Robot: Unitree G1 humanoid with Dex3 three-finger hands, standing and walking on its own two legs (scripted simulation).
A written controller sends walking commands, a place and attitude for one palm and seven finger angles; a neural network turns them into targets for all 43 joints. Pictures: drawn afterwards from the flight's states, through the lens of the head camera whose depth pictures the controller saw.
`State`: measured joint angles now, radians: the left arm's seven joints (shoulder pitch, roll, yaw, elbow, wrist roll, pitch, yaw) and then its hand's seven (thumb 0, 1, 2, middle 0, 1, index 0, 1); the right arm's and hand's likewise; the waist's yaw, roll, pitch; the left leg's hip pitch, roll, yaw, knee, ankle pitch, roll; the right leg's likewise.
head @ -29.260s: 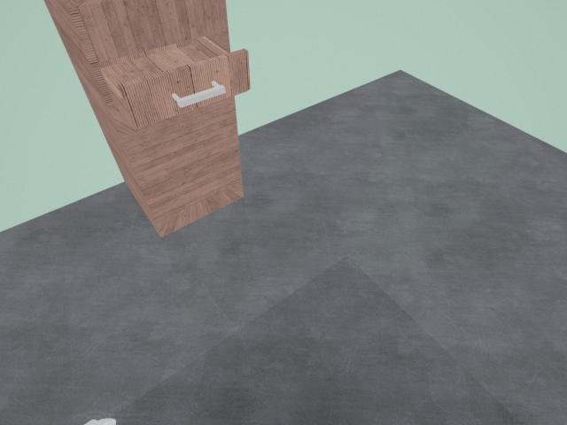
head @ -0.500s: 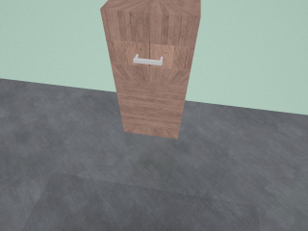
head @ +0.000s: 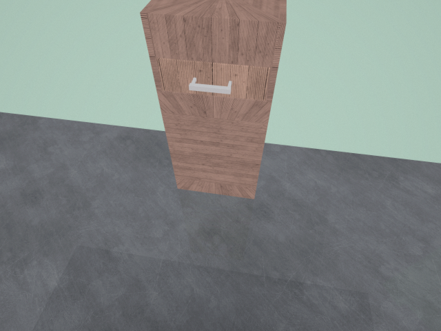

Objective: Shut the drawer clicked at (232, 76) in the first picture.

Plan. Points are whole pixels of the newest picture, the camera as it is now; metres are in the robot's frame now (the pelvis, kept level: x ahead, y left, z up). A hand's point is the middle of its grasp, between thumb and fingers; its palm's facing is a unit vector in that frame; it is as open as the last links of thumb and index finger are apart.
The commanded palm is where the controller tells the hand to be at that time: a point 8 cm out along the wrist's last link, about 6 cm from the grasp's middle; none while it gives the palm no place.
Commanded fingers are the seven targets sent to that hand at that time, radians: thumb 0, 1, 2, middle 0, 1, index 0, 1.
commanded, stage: stand and wait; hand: left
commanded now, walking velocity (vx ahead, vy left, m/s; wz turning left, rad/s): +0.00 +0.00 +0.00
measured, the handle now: (211, 85) +0.87 +0.08 -0.06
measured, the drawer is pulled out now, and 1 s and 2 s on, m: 0.00 0.00 0.00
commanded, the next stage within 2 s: none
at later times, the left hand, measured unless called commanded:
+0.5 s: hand out of the picture +0.09 +0.23 -0.16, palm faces -0.02 -0.95 -0.32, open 7.3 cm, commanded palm none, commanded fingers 0.00 0.90 0.90 -0.20 -0.30 -0.20 -0.30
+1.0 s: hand out of the picture +0.10 +0.23 -0.16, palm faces -0.02 -0.95 -0.32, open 7.3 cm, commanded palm none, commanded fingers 0.00 0.90 0.90 -0.20 -0.30 -0.20 -0.30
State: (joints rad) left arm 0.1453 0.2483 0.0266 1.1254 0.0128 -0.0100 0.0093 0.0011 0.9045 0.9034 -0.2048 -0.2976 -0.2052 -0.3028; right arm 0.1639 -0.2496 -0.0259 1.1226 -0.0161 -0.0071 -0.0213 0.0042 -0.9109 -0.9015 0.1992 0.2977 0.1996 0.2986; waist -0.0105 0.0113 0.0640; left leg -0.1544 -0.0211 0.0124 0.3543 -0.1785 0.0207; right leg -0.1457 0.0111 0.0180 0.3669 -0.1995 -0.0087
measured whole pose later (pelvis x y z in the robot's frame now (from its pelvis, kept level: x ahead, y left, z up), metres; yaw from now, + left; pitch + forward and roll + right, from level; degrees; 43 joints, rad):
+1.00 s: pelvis +0.02 -0.01 +0.00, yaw +0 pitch -1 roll +0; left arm 0.10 0.31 0.02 1.13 0.01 -0.01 0.00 0.00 0.90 0.90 -0.21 -0.30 -0.21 -0.30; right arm 0.11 -0.31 -0.01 1.13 -0.01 -0.01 -0.01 0.01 -0.91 -0.90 0.20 0.30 0.20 0.30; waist -0.01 0.00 0.06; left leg -0.10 -0.01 0.01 0.29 -0.18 0.00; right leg -0.09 0.02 0.02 0.30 -0.20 -0.02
